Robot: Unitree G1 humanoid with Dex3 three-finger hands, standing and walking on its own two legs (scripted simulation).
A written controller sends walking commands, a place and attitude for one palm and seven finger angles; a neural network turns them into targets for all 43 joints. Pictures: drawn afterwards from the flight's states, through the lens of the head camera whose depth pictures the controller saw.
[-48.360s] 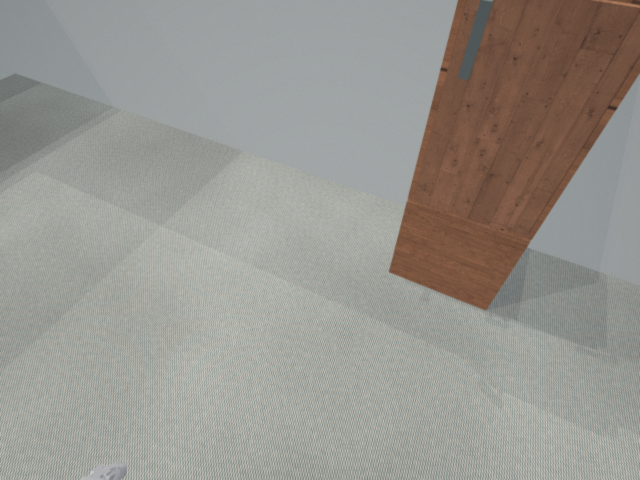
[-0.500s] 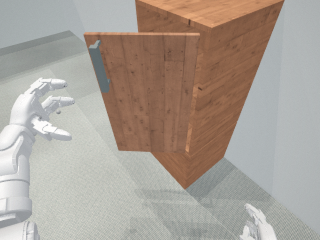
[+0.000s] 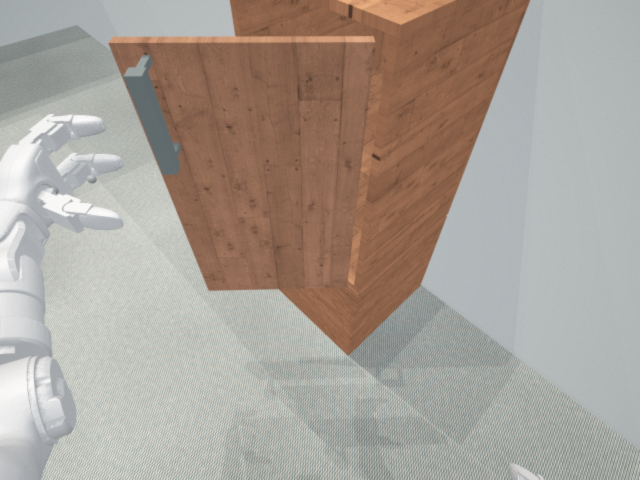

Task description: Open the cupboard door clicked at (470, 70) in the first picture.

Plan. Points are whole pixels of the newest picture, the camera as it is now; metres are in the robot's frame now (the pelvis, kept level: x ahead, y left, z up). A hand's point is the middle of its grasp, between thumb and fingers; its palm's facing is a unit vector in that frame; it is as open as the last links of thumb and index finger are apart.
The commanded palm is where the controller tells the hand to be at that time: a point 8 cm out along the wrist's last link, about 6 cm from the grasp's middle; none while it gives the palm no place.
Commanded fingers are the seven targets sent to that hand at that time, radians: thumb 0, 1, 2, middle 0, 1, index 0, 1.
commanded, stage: move the hooked fingers beside the handle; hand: left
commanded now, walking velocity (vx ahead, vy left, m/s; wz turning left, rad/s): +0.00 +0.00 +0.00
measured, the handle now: (158, 117) +0.56 +0.23 +0.16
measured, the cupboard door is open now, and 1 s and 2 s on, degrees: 48 47 47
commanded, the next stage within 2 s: slide the fingers in behind the handle in 1.48 s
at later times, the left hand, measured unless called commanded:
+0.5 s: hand (107, 144) +0.49 +0.28 +0.16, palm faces +0.03 -1.00 +0.01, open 14.0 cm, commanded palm +0.48 +0.33 +0.17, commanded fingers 0.00 -0.50 0.30 -0.30 -1.20 -0.30 -1.20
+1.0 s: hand (111, 135) +0.52 +0.28 +0.16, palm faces +0.03 -1.00 +0.01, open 14.0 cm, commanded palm +0.49 +0.33 +0.16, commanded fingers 0.00 -0.50 0.30 -0.30 -1.20 -0.30 -1.20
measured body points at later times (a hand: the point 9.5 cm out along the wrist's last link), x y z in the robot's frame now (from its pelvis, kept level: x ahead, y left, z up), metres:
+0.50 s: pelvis +0.01 +0.01 -0.01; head +0.09 +0.02 +0.43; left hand +0.49 +0.33 +0.16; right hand +0.02 -0.27 -0.11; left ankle +0.01 +0.11 -0.73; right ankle -0.02 -0.11 -0.73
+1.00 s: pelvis +0.02 +0.01 -0.01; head +0.11 +0.03 +0.43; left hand +0.51 +0.34 +0.16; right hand +0.00 -0.26 -0.12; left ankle +0.01 +0.11 -0.73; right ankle -0.02 -0.11 -0.73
